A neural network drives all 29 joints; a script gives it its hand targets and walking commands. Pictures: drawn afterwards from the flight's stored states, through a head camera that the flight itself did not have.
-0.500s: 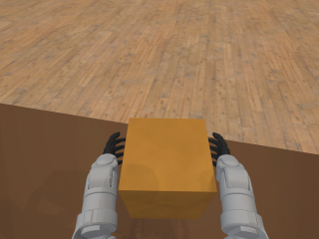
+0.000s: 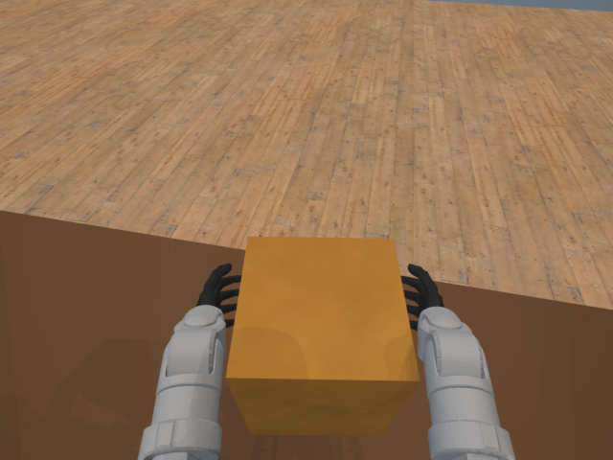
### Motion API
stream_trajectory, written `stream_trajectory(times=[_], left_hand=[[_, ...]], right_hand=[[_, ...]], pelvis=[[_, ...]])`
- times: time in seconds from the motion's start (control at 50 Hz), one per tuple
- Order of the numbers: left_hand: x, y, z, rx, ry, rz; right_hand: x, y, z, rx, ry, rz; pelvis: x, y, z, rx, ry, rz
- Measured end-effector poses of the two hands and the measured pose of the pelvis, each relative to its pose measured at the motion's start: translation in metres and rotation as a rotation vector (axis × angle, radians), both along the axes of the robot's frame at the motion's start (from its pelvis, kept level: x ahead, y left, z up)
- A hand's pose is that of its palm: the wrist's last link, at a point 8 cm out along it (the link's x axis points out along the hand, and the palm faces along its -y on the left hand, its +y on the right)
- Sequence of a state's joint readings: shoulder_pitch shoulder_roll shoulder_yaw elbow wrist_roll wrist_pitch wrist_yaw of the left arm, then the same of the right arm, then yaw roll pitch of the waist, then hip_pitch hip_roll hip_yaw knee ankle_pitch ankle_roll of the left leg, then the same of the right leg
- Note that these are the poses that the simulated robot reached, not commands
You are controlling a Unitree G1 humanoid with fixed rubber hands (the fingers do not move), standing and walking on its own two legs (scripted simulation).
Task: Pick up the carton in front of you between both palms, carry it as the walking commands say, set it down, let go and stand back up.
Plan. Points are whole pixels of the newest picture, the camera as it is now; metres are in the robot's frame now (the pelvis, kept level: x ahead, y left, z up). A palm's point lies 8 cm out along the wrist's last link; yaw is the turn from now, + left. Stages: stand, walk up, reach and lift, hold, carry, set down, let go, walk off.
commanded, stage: hold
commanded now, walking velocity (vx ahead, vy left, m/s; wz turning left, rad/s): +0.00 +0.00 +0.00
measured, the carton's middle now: (318, 341) +0.29 +0.00 -0.04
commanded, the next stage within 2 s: carry in 0.88 s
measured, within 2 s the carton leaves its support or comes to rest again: neither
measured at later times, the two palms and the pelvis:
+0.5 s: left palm (206, 318) +0.27 +0.15 +0.05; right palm (435, 321) +0.27 -0.15 +0.05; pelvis -0.02 +0.00 +0.00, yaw +0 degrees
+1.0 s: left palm (213, 303) +0.29 +0.15 +0.06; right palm (437, 309) +0.29 -0.15 +0.05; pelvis +0.00 +0.00 +0.00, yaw -2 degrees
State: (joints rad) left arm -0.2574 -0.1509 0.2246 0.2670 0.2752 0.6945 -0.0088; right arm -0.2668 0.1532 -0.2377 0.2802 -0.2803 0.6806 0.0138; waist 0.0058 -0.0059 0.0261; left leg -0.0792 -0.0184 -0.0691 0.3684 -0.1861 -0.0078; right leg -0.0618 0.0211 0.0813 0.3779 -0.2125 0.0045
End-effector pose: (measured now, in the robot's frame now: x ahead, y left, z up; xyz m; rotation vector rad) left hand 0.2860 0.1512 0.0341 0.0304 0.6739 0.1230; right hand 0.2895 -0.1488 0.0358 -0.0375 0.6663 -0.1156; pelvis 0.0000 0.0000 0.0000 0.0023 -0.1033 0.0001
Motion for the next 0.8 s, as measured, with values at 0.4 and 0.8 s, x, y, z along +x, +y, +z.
stream_trajectory(times=[0.4, 0.8], left_hand=[[-0.014, -0.001, 0.013, -0.012, -0.008, 0.001], [-0.007, -0.001, 0.015, -0.012, -0.015, -0.003]], right_hand=[[-0.016, -0.001, 0.012, 0.014, -0.008, -0.017], [-0.011, -0.001, 0.014, 0.01, -0.014, -0.02]], pelvis=[[-0.014, 0.001, -0.001, -0.001, -0.041, -0.002], [-0.01, 0.003, 0.0, 0.0, -0.037, -0.004]])
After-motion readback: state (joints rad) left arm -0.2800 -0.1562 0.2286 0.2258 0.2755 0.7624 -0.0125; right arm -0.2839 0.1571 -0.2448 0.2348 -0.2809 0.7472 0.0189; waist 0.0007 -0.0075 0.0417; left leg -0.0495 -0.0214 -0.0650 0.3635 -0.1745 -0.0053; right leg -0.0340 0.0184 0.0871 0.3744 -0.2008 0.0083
